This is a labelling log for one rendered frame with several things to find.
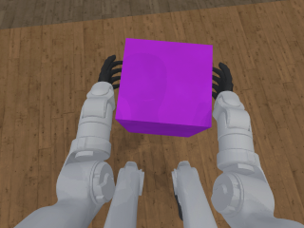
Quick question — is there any left robot shin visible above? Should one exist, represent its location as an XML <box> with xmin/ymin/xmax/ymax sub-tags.
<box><xmin>118</xmin><ymin>161</ymin><xmax>139</xmax><ymax>177</ymax></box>

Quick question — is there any left robot forearm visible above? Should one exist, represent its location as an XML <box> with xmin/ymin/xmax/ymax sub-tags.
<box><xmin>56</xmin><ymin>82</ymin><xmax>116</xmax><ymax>197</ymax></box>

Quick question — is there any right robot hand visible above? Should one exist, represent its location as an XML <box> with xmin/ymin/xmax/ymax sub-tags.
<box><xmin>212</xmin><ymin>62</ymin><xmax>234</xmax><ymax>100</ymax></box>

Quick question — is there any carton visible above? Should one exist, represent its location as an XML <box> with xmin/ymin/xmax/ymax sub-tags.
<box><xmin>115</xmin><ymin>38</ymin><xmax>213</xmax><ymax>138</ymax></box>

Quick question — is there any robot right foot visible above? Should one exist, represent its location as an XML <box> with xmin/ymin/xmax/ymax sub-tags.
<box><xmin>173</xmin><ymin>184</ymin><xmax>183</xmax><ymax>220</ymax></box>

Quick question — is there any right robot forearm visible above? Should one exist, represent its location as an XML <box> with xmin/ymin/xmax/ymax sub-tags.
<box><xmin>212</xmin><ymin>90</ymin><xmax>270</xmax><ymax>187</ymax></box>

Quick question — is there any left robot hand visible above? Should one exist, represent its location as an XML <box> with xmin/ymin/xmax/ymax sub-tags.
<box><xmin>98</xmin><ymin>54</ymin><xmax>123</xmax><ymax>90</ymax></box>

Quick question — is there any left robot upper arm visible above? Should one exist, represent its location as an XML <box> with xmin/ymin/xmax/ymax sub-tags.
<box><xmin>14</xmin><ymin>160</ymin><xmax>116</xmax><ymax>228</ymax></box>

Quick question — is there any right robot upper arm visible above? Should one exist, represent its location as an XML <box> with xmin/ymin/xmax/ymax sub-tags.
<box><xmin>211</xmin><ymin>171</ymin><xmax>304</xmax><ymax>228</ymax></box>

